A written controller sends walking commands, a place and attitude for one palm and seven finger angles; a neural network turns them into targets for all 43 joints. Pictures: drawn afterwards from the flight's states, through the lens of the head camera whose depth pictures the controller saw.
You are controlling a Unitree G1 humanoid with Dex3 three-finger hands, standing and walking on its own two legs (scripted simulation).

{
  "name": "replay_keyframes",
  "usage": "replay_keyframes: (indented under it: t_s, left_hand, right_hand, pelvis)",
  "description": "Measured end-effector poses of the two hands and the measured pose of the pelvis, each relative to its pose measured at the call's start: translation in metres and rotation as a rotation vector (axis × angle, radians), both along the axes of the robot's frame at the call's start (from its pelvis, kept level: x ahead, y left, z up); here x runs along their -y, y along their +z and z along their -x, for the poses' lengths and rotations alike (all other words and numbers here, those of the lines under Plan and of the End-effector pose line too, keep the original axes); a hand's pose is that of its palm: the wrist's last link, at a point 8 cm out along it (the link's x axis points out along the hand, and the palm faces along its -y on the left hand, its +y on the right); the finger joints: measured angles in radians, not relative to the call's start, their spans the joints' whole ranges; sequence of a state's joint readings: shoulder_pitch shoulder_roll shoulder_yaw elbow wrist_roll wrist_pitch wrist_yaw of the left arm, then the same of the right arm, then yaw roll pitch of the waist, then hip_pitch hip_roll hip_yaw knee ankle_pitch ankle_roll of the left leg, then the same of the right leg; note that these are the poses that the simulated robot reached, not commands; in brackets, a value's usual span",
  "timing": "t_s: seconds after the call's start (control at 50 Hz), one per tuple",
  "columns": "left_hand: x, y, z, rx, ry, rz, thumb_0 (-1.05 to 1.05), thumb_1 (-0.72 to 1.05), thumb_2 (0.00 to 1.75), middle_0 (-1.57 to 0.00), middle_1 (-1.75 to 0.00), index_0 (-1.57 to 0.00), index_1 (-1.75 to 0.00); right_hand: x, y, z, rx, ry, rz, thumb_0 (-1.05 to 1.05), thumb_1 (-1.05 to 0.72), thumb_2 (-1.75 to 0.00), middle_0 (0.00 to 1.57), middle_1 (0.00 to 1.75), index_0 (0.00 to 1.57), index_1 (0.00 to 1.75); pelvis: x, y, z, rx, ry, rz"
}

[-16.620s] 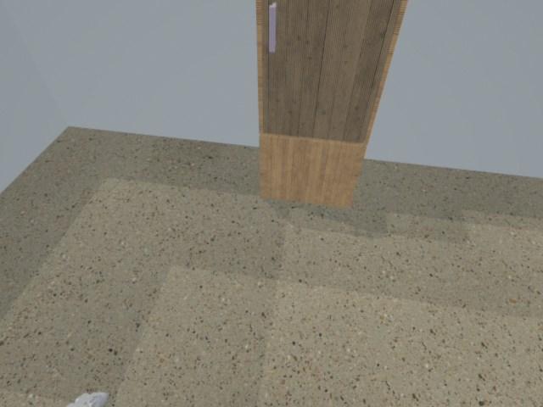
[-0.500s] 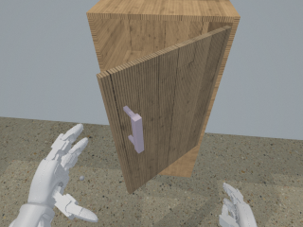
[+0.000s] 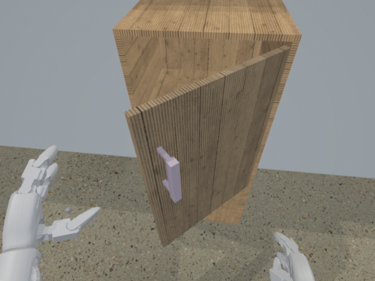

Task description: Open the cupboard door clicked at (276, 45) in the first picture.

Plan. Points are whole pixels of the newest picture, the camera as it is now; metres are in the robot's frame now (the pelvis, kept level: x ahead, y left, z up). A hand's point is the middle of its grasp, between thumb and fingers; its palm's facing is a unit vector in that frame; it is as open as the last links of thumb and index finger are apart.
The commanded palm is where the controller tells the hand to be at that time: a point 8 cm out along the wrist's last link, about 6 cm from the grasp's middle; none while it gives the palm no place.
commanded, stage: draw the hand back to the body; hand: left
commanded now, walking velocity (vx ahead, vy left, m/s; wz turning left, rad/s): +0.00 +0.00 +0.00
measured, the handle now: (169, 175) +0.31 +0.08 +0.08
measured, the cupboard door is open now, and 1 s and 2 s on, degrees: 43 43 43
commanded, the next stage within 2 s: step back with the hand held close in 0.66 s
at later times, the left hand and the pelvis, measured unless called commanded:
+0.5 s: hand (55, 194) +0.20 +0.25 +0.15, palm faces +0.45 -0.80 -0.39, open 7.6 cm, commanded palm +0.15 +0.29 +0.17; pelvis +0.01 -0.01 +0.00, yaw -1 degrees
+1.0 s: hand (47, 206) +0.18 +0.25 +0.15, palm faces +0.37 -0.80 -0.48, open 7.4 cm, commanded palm +0.12 +0.29 +0.18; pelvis -0.02 -0.01 +0.00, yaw -1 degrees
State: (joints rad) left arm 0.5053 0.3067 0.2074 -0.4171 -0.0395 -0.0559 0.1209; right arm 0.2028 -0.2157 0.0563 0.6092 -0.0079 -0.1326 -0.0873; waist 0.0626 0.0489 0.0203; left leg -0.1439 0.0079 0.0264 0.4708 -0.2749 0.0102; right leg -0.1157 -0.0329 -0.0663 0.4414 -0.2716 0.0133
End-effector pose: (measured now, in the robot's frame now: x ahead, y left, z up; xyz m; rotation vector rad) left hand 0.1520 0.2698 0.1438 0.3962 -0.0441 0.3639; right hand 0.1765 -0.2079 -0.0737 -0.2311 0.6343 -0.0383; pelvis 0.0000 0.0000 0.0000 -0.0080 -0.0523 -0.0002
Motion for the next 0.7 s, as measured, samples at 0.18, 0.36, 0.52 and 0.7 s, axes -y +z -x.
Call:
replay_keyframes:
  t_s: [0.18,0.36,0.52,0.7]
  left_hand:
    - [-0.012,0.017,-0.007,0.035,0.045,-0.050,0.00,0.42,0.70,-0.19,-0.30,-0.19,-0.31]
    - [-0.021,0.030,-0.009,0.082,0.091,-0.080,0.00,0.72,0.83,-0.20,-0.30,-0.20,-0.31]
    - [-0.013,0.025,-0.008,0.064,0.076,-0.059,0.01,0.85,0.89,-0.21,-0.30,-0.21,-0.31]
    - [-0.012,0.028,-0.001,0.078,0.075,-0.068,0.01,0.88,0.90,-0.21,-0.30,-0.21,-0.31]
  right_hand:
    - [0.010,0.000,-0.009,-0.016,-0.023,-0.002,0.02,-0.90,-0.90,0.20,0.30,0.20,0.30]
    - [0.018,0.000,-0.011,-0.027,-0.034,-0.003,0.01,-0.90,-0.90,0.20,0.30,0.20,0.30]
    - [0.024,-0.001,-0.007,-0.034,-0.045,-0.003,0.01,-0.90,-0.90,0.20,0.30,0.20,0.30]
    - [0.026,-0.002,0.001,-0.032,-0.052,-0.009,0.01,-0.90,-0.90,0.20,0.29,0.20,0.30]
  pelvis:
    - [0.003,0.003,-0.008,0.007,-0.008,-0.002]
    - [0.009,0.004,-0.009,0.010,-0.010,-0.003]
    - [0.012,0.004,-0.007,0.013,-0.012,-0.003]
    - [0.014,0.004,-0.002,0.024,-0.012,-0.002]
